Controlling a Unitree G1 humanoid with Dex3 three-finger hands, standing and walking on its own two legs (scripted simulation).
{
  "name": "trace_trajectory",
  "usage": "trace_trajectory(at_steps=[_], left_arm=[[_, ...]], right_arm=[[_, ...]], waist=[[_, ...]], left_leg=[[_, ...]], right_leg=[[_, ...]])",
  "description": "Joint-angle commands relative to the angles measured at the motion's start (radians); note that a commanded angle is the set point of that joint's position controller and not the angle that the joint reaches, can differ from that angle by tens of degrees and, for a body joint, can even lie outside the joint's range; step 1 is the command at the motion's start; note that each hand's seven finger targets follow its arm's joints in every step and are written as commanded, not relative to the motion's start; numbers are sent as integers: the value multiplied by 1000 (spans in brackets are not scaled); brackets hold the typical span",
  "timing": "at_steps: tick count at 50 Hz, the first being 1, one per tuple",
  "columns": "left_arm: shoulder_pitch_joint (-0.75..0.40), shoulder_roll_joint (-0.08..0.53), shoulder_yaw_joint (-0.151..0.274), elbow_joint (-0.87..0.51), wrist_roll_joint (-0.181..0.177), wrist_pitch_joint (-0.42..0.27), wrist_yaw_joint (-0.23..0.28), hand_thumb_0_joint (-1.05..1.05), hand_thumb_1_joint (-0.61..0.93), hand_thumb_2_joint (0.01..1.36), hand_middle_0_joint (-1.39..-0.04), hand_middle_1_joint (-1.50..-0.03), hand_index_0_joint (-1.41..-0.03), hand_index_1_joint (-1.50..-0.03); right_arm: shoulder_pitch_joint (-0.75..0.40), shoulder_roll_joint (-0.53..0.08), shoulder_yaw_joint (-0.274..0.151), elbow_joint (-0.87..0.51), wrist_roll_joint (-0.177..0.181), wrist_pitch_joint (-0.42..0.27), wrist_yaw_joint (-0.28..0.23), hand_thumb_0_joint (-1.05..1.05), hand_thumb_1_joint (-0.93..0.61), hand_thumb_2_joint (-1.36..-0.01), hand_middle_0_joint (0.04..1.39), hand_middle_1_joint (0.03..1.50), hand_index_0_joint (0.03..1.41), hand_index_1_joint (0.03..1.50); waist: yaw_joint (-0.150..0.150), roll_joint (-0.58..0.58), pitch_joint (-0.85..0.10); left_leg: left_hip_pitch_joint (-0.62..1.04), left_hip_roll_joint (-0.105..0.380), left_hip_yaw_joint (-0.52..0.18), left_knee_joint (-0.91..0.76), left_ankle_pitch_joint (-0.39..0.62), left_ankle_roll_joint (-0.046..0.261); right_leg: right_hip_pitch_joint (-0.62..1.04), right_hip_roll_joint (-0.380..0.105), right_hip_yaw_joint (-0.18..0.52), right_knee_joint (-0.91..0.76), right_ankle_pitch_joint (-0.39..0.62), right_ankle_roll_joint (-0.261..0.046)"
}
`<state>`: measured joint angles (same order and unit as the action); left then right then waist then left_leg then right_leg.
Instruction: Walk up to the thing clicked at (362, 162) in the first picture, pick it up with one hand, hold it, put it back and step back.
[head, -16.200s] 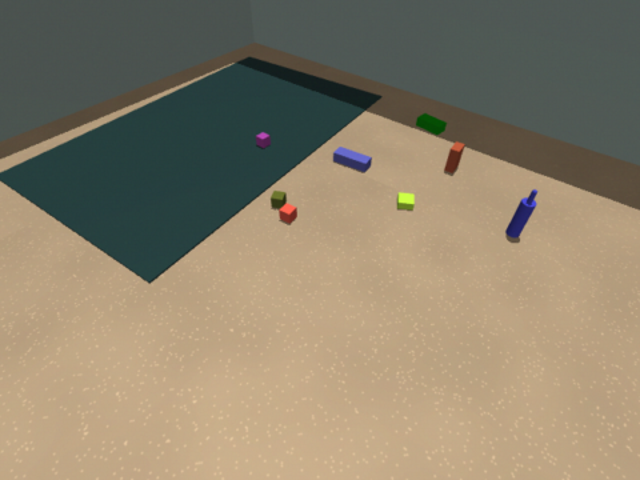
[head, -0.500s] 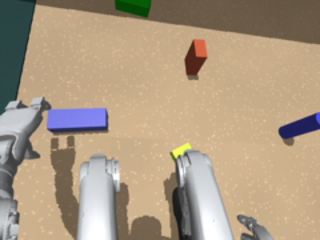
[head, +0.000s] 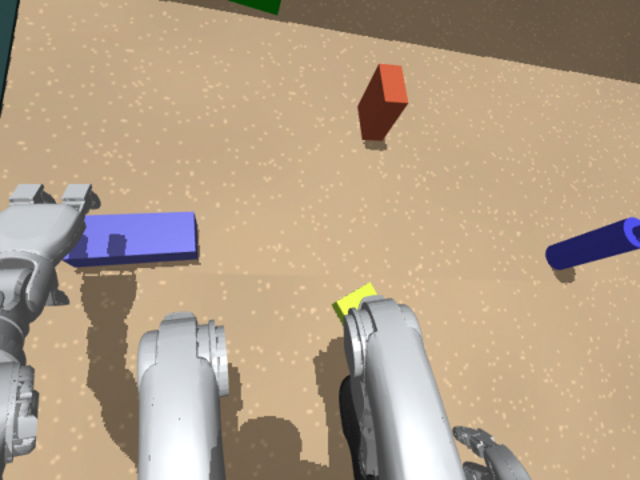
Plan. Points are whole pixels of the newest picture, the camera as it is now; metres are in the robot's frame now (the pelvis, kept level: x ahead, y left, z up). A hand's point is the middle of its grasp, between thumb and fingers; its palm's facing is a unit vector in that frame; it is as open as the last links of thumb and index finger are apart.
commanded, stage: rise first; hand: left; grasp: from above
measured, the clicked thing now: (135, 239) +0.48 +0.26 -0.31
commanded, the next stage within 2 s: approach in 1.92 s
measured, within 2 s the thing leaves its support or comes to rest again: neither
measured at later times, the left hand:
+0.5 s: hand (78, 249) +0.42 +0.30 -0.19, palm faces -0.45 -0.08 -0.89, open 14.1 cm
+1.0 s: hand (83, 248) +0.43 +0.30 -0.20, palm faces -0.44 -0.08 -0.89, open 14.2 cm
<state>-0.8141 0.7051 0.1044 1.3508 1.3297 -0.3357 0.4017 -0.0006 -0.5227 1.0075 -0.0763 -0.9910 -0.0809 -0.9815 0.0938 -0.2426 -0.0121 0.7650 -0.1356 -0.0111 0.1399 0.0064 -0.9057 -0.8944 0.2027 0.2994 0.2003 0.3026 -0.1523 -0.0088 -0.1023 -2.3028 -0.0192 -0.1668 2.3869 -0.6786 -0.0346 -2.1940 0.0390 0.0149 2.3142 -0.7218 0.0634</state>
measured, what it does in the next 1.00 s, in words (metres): stands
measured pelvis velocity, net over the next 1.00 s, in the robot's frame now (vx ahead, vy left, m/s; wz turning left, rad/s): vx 0.00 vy -0.01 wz -0.02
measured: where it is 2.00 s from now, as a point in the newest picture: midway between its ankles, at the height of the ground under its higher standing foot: (287, 469)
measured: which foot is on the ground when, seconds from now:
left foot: down 0.00-1.00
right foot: down 0.00-1.00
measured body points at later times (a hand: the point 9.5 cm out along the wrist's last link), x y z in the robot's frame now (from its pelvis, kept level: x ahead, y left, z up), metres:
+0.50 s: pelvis +0.01 -0.01 -0.01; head +0.24 +0.05 +0.37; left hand +0.44 +0.30 -0.13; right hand +0.08 -0.29 -0.13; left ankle +0.08 +0.13 -0.30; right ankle +0.10 -0.15 -0.30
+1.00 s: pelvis +0.00 -0.01 -0.02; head +0.24 +0.07 +0.36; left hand +0.45 +0.30 -0.15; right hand +0.08 -0.29 -0.13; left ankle +0.08 +0.13 -0.30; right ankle +0.10 -0.15 -0.30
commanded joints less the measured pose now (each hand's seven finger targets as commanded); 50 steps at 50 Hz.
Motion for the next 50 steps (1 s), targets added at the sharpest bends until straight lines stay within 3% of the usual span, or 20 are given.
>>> trace_trajectory(at_steps=[1,6,9,10,14,17,20,21,23,25,26,29,33,40,43,44,45,46,50], left_arm=[[-293,247,47,-77,-6,-2,73,0,-538,998,-61,-1015,-68,-1007],[-321,257,52,-50,4,14,100,0,-545,1007,-61,-1015,-65,-1010],[-311,264,63,-44,-8,30,108,0,-535,993,-62,-1029,-70,-1018],[-326,261,67,-52,-11,31,110,0,-538,999,-60,-1020,-67,-1012],[-320,290,81,-58,-20,41,107,0,-544,1005,-63,-1017,-67,-1012],[-303,284,68,-33,-24,41,97,0,-543,1000,-61,-1032,-68,-1024],[-301,303,84,-28,-30,39,90,0,-526,987,-65,-1035,-77,-1022],[-297,303,87,-24,-35,37,89,0,-606,1067,-67,-969,-31,-1006],[-294,287,74,-17,-36,37,86,0,-562,1024,-68,-1017,-64,-1021],[-310,324,98,-55,-34,28,89,0,-564,1033,-82,-985,-70,-998],[-285,313,99,-44,-38,29,88,0,-566,1032,-82,-986,-70,-998],[-297,313,93,-36,-32,22,86,0,-566,1036,-78,-987,-65,-999],[-318,313,82,-34,-28,13,89,0,-576,1046,-76,-987,-61,-1002],[-343,317,73,9,-19,4,105,0,-588,1063,-72,-980,-52,-1000],[-354,307,59,22,-11,7,113,0,-584,1059,-76,-983,-57,-1003],[-366,339,79,7,-7,8,119,0,-572,1047,-83,-980,-66,-998],[-358,333,81,1,-14,10,123,0,-571,1048,-82,-982,-65,-999],[-345,316,59,39,-7,16,122,0,-577,1051,-80,-987,-63,-1004],[-358,328,67,30,-5,24,131,0,-589,1058,-71,-988,-52,-1008]], right_arm=[[177,-245,-71,-14,-13,-8,-15,0,-904,-900,200,300,200,300],[176,-248,-69,-9,-19,-18,-15,0,-905,-901,200,300,200,300],[175,-244,-67,-6,-22,-23,-15,0,-906,-901,200,300,200,300],[179,-246,-67,-4,-26,-24,-15,0,-905,-901,200,300,200,300],[176,-242,-66,-4,-23,-26,-16,0,-905,-901,200,300,200,300],[178,-239,-59,0,-28,-26,-14,0,-907,-902,200,300,200,300],[182,-239,-58,0,-31,-22,-14,0,-905,-900,200,300,200,300],[187,-242,-56,5,-35,-23,-13,0,-907,-901,200,300,200,300],[186,-243,-55,6,-37,-25,-10,0,-907,-901,200,300,200,300],[188,-252,-55,4,-35,-20,-10,0,-905,-901,200,300,200,300],[189,-244,-52,2,-39,-19,-10,0,-906,-901,200,300,200,300],[195,-251,-52,10,-44,-12,-7,0,-904,-901,200,300,200,300],[190,-256,-46,13,-48,-5,-10,0,-905,-901,200,300,200,300],[172,-268,-41,13,-49,-7,-10,0,-902,-900,200,300,200,300],[172,-267,-32,17,-57,-15,-8,0,-904,-901,200,300,200,300],[176,-272,-30,15,-56,-14,-8,0,-905,-902,200,300,200,300],[176,-271,-31,16,-55,-16,-10,0,-903,-901,200,300,200,300],[168,-267,-31,17,-55,-20,-8,0,-906,-902,200,300,200,300],[170,-271,-25,14,-59,-24,-7,0,-905,-902,200,300,200,300]], waist=[[-15,239,-619],[-23,265,-619],[-13,278,-633],[-25,270,-632],[-15,262,-638],[-24,249,-629],[-26,212,-631],[-26,215,-621],[-32,214,-603],[-23,246,-648],[-16,243,-653],[-35,229,-647],[-39,236,-645],[-48,256,-598],[-65,234,-581],[-62,245,-592],[-53,255,-606],[-62,262,-583],[-62,295,-601]], left_leg=[[569,-1,121,-258,159,54],[563,1,121,-251,144,52],[568,-1,130,-242,149,53],[564,2,126,-239,159,54],[538,-1,133,-229,147,57],[518,-3,134,-214,157,61],[481,-5,138,-197,160,66],[478,-6,140,-197,160,67],[482,-3,137,-194,155,66],[500,-3,135,-198,169,63],[513,-5,136,-199,182,60],[500,-4,134,-184,202,63],[492,-2,136,-172,205,62],[493,-2,124,-192,137,55],[469,-2,125,-172,146,60],[473,-4,125,-172,154,60],[493,-3,127,-173,165,57],[491,-1,126,-171,153,56],[500,-2,124,-176,160,54]], right_leg=[[205,4,-164,-213,210,-87],[181,3,-166,-197,199,-87],[197,2,-159,-199,207,-86],[198,1,-163,-192,217,-82],[215,2,-155,-200,211,-85],[233,4,-152,-200,230,-86],[271,3,-145,-209,237,-80],[270,2,-146,-206,236,-81],[262,4,-151,-205,236,-82],[275,4,-156,-194,244,-84],[281,4,-155,-193,252,-84],[287,4,-155,-188,280,-82],[293,7,-152,-195,290,-79],[219,10,-170,-187,211,-87],[234,10,-166,-187,233,-82],[239,8,-166,-181,238,-82],[239,5,-165,-177,245,-81],[221,9,-166,-173,238,-84],[221,9,-173,-166,243,-83]])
